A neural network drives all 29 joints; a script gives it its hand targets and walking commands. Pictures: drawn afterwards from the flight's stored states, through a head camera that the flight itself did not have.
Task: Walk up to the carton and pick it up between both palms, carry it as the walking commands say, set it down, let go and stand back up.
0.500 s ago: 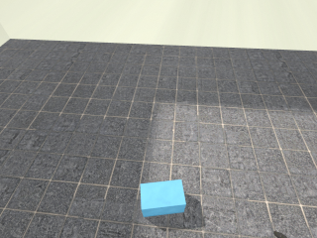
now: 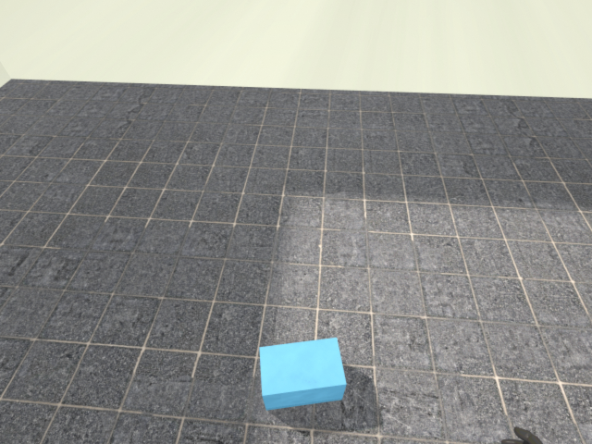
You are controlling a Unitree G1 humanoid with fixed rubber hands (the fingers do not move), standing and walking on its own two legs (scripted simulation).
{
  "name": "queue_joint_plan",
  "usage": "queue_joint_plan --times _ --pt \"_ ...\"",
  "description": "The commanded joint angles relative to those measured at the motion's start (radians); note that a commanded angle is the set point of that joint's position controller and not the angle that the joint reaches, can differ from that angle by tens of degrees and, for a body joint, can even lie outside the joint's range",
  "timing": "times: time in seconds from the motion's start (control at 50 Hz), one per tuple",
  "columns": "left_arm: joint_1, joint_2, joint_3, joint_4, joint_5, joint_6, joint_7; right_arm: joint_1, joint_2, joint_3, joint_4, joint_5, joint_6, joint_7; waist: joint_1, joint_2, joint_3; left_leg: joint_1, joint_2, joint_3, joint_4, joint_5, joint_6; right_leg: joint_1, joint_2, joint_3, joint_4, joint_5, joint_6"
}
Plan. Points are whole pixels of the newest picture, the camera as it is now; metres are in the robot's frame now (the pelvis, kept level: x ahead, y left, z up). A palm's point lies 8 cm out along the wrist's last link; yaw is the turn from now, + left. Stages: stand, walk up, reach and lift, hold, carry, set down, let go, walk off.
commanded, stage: walk up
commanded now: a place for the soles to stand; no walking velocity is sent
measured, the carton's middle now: (301, 374) +0.45 +0.00 -0.67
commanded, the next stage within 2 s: reach and lift in 1.30 s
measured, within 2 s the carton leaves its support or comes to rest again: neither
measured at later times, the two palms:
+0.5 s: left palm out of the picture +0.14 +0.27 -0.08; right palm out of the picture +0.08 -0.35 -0.09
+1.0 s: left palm out of the picture +0.14 +0.26 -0.08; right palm out of the picture +0.11 -0.34 -0.08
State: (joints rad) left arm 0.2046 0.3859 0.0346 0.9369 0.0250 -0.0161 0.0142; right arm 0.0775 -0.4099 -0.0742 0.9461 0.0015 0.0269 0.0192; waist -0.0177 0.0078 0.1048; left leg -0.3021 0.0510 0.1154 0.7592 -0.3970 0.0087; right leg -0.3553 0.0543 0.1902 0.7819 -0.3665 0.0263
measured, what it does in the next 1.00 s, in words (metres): stands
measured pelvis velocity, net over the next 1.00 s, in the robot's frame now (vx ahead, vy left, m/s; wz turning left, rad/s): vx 0.03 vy -0.03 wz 0.00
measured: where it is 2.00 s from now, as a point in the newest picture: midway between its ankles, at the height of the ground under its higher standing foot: outside the picture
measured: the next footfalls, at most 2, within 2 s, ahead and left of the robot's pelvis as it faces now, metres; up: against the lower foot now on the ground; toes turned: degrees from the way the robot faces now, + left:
none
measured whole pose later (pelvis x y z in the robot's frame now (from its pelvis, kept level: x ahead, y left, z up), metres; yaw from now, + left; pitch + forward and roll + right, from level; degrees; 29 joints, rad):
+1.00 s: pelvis +0.03 -0.03 +0.03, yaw +0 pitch -3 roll +0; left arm 0.06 0.34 0.04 1.05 0.01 0.01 -0.03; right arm 0.14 -0.37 -0.01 1.04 -0.01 -0.04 -0.02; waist -0.01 0.00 0.06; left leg -0.12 0.09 0.07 0.43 -0.26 -0.05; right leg -0.16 0.06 0.05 0.45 -0.23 -0.04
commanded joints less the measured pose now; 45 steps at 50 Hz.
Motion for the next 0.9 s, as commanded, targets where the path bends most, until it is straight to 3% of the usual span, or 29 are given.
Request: queue_joint_plan --times 0.0,0.02,0.04,0.06,0.08,0.1,0.12,0.14,0.16,0.2,0.24,0.26,0.3,0.34,0.36,0.38,0.4,0.42,0.44,0.46,0.48,0.5,0.54,0.58,0.68,0.7,0.74,0.78,0.88 --pt "-0.128 0.216 0.043 -0.099 -0.006 -0.021 0.012 0.035 -0.226 -0.048 -0.048 -0.01 -0.039 -0.01 -0.056 -0.01 -0.1 0.22 0.11 -0.222 -0.288 -0.081 0.088 -0.22 -0.092 0.139 -0.205 0.066 -0.114" --pt "-0.094 0.199 0.038 -0.082 -0.008 -0.02 0.014 0.039 -0.249 -0.048 -0.047 -0.021 -0.049 -0.012 -0.045 0.05 -0.1 0.2 0.234 -0.338 -0.396 -0.094 0.152 -0.177 -0.024 0.004 -0.057 0.115 -0.078" --pt "-0.056 0.224 0.051 -0.054 -0.01 -0.02 0.015 0.007 -0.267 -0.048 -0.055 -0.023 -0.054 -0.011 -0.014 0.073 -0.119 0.176 0.317 -0.394 -0.411 0.037 0.219 -0.113 -0.009 -0.072 0.033 0.0 -0.061" --pt "-0.024 0.225 0.053 -0.035 -0.011 -0.024 0.013 -0.016 -0.257 -0.043 -0.067 -0.023 -0.058 -0.01 0.016 0.063 -0.108 0.135 0.336 -0.373 -0.374 0.209 0.245 -0.06 -0.02 -0.09 0.045 -0.099 -0.057" --pt "-0.004 0.209 0.05 -0.021 -0.018 -0.027 0.006 -0.033 -0.241 -0.034 -0.071 -0.023 -0.062 -0.011 0.039 0.063 -0.103 0.082 0.312 -0.289 -0.336 0.306 0.223 0.016 -0.046 -0.098 -0.03 -0.079 -0.068" --pt "0.025 0.193 0.049 0.001 -0.018 -0.033 0.0 -0.057 -0.24 -0.027 -0.075 -0.021 -0.059 -0.01 0.058 0.086 -0.112 0.044 0.254 -0.204 -0.292 0.323 0.163 0.128 -0.073 -0.082 -0.196 0.052 -0.087" --pt "-0.001 0.21 0.05 0.004 -0.009 -0.043 -0.003 -0.047 -0.208 -0.019 -0.065 -0.014 -0.049 -0.01 0.036 0.047 -0.099 0.022 0.161 -0.113 -0.218 0.293 0.088 0.151 -0.095 0.014 -0.289 0.271 -0.104" --pt "-0.055 0.253 0.052 -0.008 -0.012 -0.045 -0.005 -0.033 -0.199 -0.013 -0.056 -0.002 -0.042 -0.014 0.008 -0.003 -0.091 0.068 0.069 -0.069 -0.177 0.215 0.032 0.074 -0.148 0.139 -0.285 0.364 -0.145" --pt "-0.057 0.258 0.05 -0.005 -0.014 -0.043 -0.003 -0.022 -0.192 -0.011 -0.053 0.008 -0.037 -0.016 0.004 -0.024 -0.109 0.106 0.052 -0.089 -0.17 0.156 0.023 0.053 -0.171 0.178 -0.293 0.374 -0.164" --pt "-0.099 0.236 0.035 -0.012 -0.015 -0.037 0.003 -0.016 -0.182 -0.01 -0.028 0.009 -0.038 -0.014 -0.008 -0.061 -0.129 0.202 0.061 -0.103 -0.227 0.166 0.038 0.011 -0.163 0.141 -0.306 0.362 -0.143" --pt "-0.125 0.2 0.027 -0.004 -0.016 -0.031 0.003 -0.01 -0.186 -0.01 -0.004 0.002 -0.044 -0.012 -0.009 -0.047 -0.154 0.22 0.096 -0.114 -0.274 0.242 0.059 0.041 -0.128 0.061 -0.279 0.374 -0.105" --pt "-0.132 0.216 0.045 -0.015 0.0 -0.011 -0.01 0.044 -0.228 -0.02 -0.002 0.001 -0.067 -0.021 -0.022 -0.088 -0.178 0.255 0.149 -0.155 -0.323 0.174 0.087 0.028 -0.083 -0.006 -0.224 0.298 -0.097" --pt "-0.123 0.194 0.047 -0.01 -0.003 0.005 -0.021 0.054 -0.277 -0.034 0.0 -0.014 -0.079 -0.03 -0.009 0.032 -0.132 0.239 0.264 -0.249 -0.4 0.137 0.165 -0.008 -0.059 -0.079 -0.14 0.166 -0.079" --pt "-0.089 0.186 0.049 -0.002 -0.003 0.009 -0.031 0.001 -0.267 -0.03 -0.023 -0.013 -0.084 -0.033 0.024 0.089 -0.108 0.17 0.303 -0.259 -0.406 0.151 0.192 0.026 -0.074 -0.094 -0.138 0.017 -0.086" --pt "-0.072 0.186 0.055 0.006 0.0 0.006 -0.035 -0.013 -0.26 -0.026 -0.03 -0.013 -0.084 -0.033 0.034 0.075 -0.094 0.118 0.294 -0.234 -0.394 0.144 0.181 0.075 -0.076 -0.092 -0.175 0.012 -0.093" --pt "-0.078 0.19 0.057 0.01 0.002 0.004 -0.041 -0.006 -0.253 -0.021 -0.029 -0.011 -0.082 -0.032 0.04 0.041 -0.085 0.077 0.24 -0.176 -0.365 0.113 0.143 0.12 -0.076 -0.082 -0.231 0.089 -0.105" --pt "-0.09 0.206 0.059 0.01 0.005 0.001 -0.043 -0.009 -0.235 -0.017 -0.03 -0.012 -0.081 -0.032 0.033 0.002 -0.049 0.053 0.159 -0.09 -0.299 0.112 0.088 0.125 -0.09 -0.029 -0.301 0.223 -0.116" --pt "-0.103 0.223 0.061 0.003 0.002 -0.004 -0.045 -0.001 -0.21 -0.011 -0.032 -0.006 -0.079 -0.033 0.019 -0.055 -0.056 0.058 0.084 -0.038 -0.232 0.095 0.051 0.108 -0.125 0.069 -0.346 0.242 -0.142" --pt "-0.096 0.238 0.062 0.0 -0.004 -0.006 -0.041 0.0 -0.177 0.0 -0.029 0.001 -0.077 -0.034 0.027 -0.085 -0.077 0.054 0.027 -0.033 -0.172 0.087 0.029 0.132 -0.172 0.151 -0.393 0.239 -0.181" --pt "-0.096 0.25 0.065 -0.006 -0.003 -0.005 -0.036 0.002 -0.159 0.006 -0.035 0.007 -0.076 -0.033 0.032 -0.122 -0.085 0.034 0.006 -0.042 -0.16 0.056 0.018 0.146 -0.207 0.204 -0.411 0.275 -0.212" --pt "-0.103 0.24 0.063 -0.01 -0.005 -0.003 -0.033 0.019 -0.153 0.008 -0.025 0.003 -0.078 -0.033 0.022 -0.111 -0.098 0.052 0.002 -0.061 -0.189 0.054 0.02 0.153 -0.227 0.21 -0.417 0.312 -0.224" --pt "-0.145 0.235 0.061 -0.024 -0.001 -0.001 -0.029 0.06 -0.155 0.008 -0.009 0.0 -0.084 -0.036 0.001 -0.108 -0.11 0.081 0.009 -0.079 -0.245 0.113 0.025 0.155 -0.217 0.162 -0.385 0.362 -0.207" --pt "-0.177 0.189 0.049 -0.03 -0.009 0.004 -0.03 0.067 -0.176 0.007 0.008 -0.005 -0.092 -0.041 -0.009 -0.064 -0.145 0.219 0.063 -0.097 -0.307 0.296 0.038 0.097 -0.158 0.052 -0.348 0.439 -0.139" --pt "-0.176 0.185 0.05 -0.017 -0.013 0.006 -0.032 0.082 -0.21 -0.002 0.015 -0.007 -0.093 -0.045 -0.002 -0.057 -0.163 0.254 0.114 -0.115 -0.308 0.389 0.055 0.104 -0.123 -0.016 -0.324 0.422 -0.102" --pt "-0.176 0.19 0.053 0.001 -0.012 0.006 -0.038 0.054 -0.198 0.007 -0.005 -0.003 -0.086 -0.048 0.01 -0.007 -0.164 0.193 0.102 -0.08 -0.312 0.326 0.042 0.172 -0.137 -0.007 -0.366 0.4 -0.118" --pt "-0.174 0.19 0.054 0.007 -0.008 0.006 -0.037 0.061 -0.188 0.008 0.002 -0.001 -0.085 -0.049 0.006 -0.042 -0.167 0.2 0.093 -0.078 -0.31 0.305 0.041 0.172 -0.141 0.003 -0.381 0.38 -0.121" --pt "-0.188 0.185 0.052 0.008 -0.012 0.005 -0.038 0.061 -0.191 0.011 0.004 -0.003 -0.086 -0.049 0.005 -0.018 -0.168 0.201 0.087 -0.075 -0.32 0.311 0.037 0.178 -0.144 0.005 -0.396 0.377 -0.122" --pt "-0.193 0.187 0.052 0.016 -0.01 0.004 -0.034 0.058 -0.189 0.016 0.009 -0.001 -0.087 -0.049 0.003 -0.051 -0.158 0.206 0.096 -0.084 -0.335 0.325 0.034 0.179 -0.145 -0.006 -0.403 0.394 -0.114" --pt "-0.201 0.181 0.051 0.029 -0.012 0.006 -0.037 0.05 -0.188 0.015 0.022 -0.004 -0.087 -0.049 0.005 -0.017 -0.146 0.213 0.106 -0.09 -0.364 0.322 0.035 0.18 -0.138 -0.02 -0.422 0.357 -0.106"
